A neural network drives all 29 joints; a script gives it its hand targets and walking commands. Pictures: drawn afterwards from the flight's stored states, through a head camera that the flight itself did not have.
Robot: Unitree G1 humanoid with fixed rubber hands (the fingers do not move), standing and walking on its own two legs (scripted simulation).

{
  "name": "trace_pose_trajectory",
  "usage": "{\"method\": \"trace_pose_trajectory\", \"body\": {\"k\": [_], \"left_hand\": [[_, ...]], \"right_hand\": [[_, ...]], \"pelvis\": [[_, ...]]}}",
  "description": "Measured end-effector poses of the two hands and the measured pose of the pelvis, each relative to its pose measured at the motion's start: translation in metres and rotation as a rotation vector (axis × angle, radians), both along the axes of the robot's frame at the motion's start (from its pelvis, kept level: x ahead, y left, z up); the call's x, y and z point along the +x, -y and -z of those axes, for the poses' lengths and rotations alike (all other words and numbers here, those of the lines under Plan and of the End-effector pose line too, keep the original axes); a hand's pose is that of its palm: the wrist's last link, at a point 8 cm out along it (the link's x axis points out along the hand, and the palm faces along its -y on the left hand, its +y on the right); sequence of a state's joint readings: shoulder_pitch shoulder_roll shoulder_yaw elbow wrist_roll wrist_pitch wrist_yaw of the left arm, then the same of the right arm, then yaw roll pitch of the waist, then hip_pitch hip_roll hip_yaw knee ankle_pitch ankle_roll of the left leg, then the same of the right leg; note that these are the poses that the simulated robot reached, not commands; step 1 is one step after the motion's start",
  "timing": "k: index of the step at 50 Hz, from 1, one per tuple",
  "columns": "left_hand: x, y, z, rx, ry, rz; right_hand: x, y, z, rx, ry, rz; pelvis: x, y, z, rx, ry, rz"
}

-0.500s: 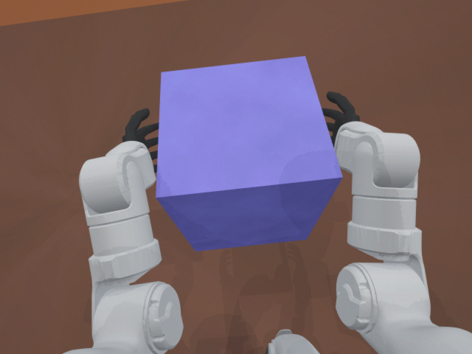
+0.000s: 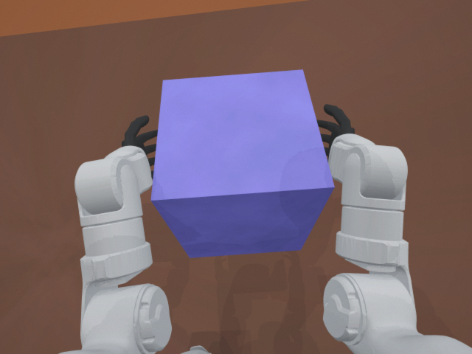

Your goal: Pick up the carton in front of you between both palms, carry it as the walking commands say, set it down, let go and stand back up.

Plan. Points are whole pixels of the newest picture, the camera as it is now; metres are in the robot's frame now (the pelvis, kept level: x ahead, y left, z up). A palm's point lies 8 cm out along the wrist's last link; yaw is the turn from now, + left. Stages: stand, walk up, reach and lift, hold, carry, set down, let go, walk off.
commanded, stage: carry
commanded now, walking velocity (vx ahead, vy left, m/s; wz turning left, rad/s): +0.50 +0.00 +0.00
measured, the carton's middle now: (239, 174) +0.39 -0.02 +0.09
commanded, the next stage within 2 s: none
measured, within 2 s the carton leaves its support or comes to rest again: neither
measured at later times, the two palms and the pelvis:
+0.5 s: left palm (160, 34) +0.65 +0.11 +0.22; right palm (307, 7) +0.70 -0.19 +0.23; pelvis +0.30 -0.08 +0.07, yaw +1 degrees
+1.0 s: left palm out of the picture +1.02 +0.03 +0.28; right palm out of the picture +1.00 -0.27 +0.28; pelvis +0.63 -0.08 +0.12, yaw +1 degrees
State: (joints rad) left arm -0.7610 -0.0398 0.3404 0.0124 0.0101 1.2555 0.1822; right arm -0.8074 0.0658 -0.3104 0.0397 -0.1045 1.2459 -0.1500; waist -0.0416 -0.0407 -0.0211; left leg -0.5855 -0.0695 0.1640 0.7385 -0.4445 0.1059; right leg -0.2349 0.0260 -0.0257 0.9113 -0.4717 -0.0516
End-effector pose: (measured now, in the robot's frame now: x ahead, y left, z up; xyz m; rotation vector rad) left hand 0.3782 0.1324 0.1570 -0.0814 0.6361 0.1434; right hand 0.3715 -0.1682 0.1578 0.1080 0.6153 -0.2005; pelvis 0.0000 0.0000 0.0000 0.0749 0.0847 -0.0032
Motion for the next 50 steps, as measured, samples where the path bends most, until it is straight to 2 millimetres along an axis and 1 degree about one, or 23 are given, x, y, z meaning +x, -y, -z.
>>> {"method": "trace_pose_trajectory", "body": {"k": [3, 6, 9, 12, 14, 16, 20, 24, 29, 31, 33, 34, 36, 39, 42, 44, 47, 50], "left_hand": [[0.039, 0.026, -0.002, -0.005, -0.044, 0.057], [0.076, 0.044, -0.013, -0.013, -0.041, 0.068], [0.116, 0.053, -0.029, -0.021, 0.016, 0.064], [0.154, 0.057, -0.039, 0.000, 0.043, 0.046], [0.176, 0.055, -0.044, 0.021, 0.058, 0.014], [0.192, 0.048, -0.045, 0.029, 0.050, -0.032], [0.220, 0.032, -0.046, 0.004, -0.004, -0.116], [0.262, 0.023, -0.057, 0.017, -0.023, -0.152], [0.332, 0.022, -0.075, 0.011, 0.029, -0.150], [0.364, 0.023, -0.081, 0.009, 0.045, -0.136], [0.400, 0.027, -0.082, 0.003, 0.045, -0.102], [0.419, 0.032, -0.082, 0.003, 0.041, -0.075], [0.452, 0.046, -0.081, 0.006, 0.008, -0.019], [0.493, 0.069, -0.089, 0.001, -0.023, 0.035], [0.533, 0.086, -0.100, -0.011, -0.029, 0.056], [0.561, 0.093, -0.110, -0.011, -0.011, 0.059], [0.601, 0.098, -0.119, -0.026, 0.016, 0.059], [0.639, 0.098, -0.128, -0.019, 0.048, 0.032]], "right_hand": [[0.019, 0.024, 0.005, 0.014, -0.045, 0.046], [0.046, 0.041, 0.000, 0.021, -0.042, 0.068], [0.087, 0.050, -0.017, 0.013, 0.000, 0.069], [0.136, 0.055, -0.030, 0.014, 0.026, 0.038], [0.172, 0.054, -0.035, 0.014, 0.042, -0.007], [0.206, 0.047, -0.040, 0.002, 0.033, -0.063], [0.264, 0.028, -0.054, 0.026, -0.019, -0.123], [0.319, 0.018, -0.067, 0.034, -0.032, -0.152], [0.385, 0.017, -0.083, 0.040, 0.021, -0.144], [0.412, 0.020, -0.088, 0.037, 0.038, -0.131], [0.437, 0.025, -0.091, 0.015, 0.039, -0.107], [0.448, 0.031, -0.091, 0.004, 0.035, -0.087], [0.464, 0.046, -0.087, -0.003, 0.001, -0.037], [0.482, 0.068, -0.087, 0.007, -0.030, 0.029], [0.509, 0.084, -0.093, 0.020, -0.035, 0.069], [0.533, 0.091, -0.100, 0.017, -0.021, 0.072], [0.574, 0.096, -0.113, -0.007, 0.004, 0.061], [0.624, 0.097, -0.126, -0.009, 0.032, 0.036]], "pelvis": [[0.034, -0.001, -0.014, -0.022, 0.006, -0.017], [0.067, 0.003, -0.026, -0.037, 0.006, -0.008], [0.103, 0.015, -0.032, -0.041, 0.005, 0.000], [0.145, 0.031, -0.032, -0.050, 0.005, -0.005], [0.176, 0.044, -0.028, -0.083, 0.017, -0.015], [0.201, 0.057, -0.031, -0.093, 0.022, -0.021], [0.247, 0.074, -0.053, -0.073, 0.002, -0.020], [0.293, 0.082, -0.068, -0.052, -0.013, -0.026], [0.357, 0.080, -0.072, -0.048, -0.015, -0.018], [0.386, 0.077, -0.071, -0.046, -0.014, -0.009], [0.417, 0.071, -0.068, -0.041, -0.004, -0.001], [0.431, 0.068, -0.068, -0.031, 0.009, 0.002], [0.456, 0.062, -0.074, -0.033, 0.017, 0.004], [0.493, 0.056, -0.091, -0.049, 0.014, 0.000], [0.528, 0.054, -0.105, -0.069, 0.004, -0.002], [0.551, 0.056, -0.112, -0.077, -0.001, -0.003], [0.590, 0.066, -0.116, -0.079, -0.002, -0.008], [0.635, 0.078, -0.116, -0.082, 0.000, -0.018]]}}
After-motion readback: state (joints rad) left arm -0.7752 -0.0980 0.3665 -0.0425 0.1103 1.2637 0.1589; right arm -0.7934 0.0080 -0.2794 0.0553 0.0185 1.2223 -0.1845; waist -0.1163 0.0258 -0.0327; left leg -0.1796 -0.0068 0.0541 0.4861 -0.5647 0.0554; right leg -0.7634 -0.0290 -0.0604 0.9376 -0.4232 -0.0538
